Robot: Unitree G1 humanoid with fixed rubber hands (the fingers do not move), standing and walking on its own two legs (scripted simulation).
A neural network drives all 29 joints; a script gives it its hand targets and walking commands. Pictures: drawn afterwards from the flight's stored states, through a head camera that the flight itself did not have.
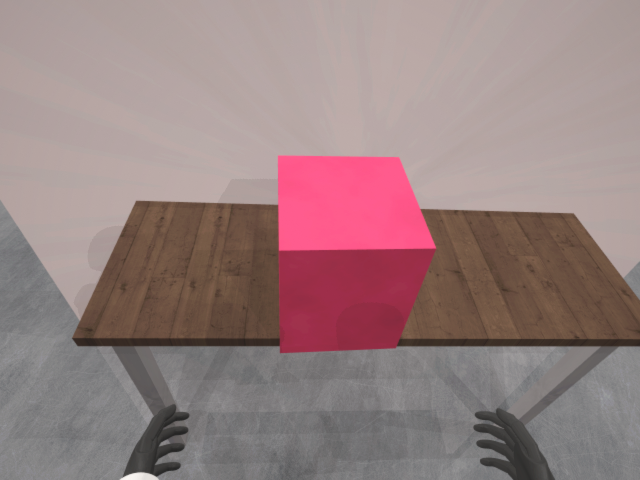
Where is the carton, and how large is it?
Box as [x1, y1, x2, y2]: [278, 155, 435, 352]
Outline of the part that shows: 278,155 280,352 395,347 435,250 435,246 399,158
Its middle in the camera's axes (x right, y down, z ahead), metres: +0.03 +0.02 +0.65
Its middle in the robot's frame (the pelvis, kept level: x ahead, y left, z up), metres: +0.48 -0.01 +0.00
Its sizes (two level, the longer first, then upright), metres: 0.210 0.200 0.250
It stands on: a table, 0.64 m high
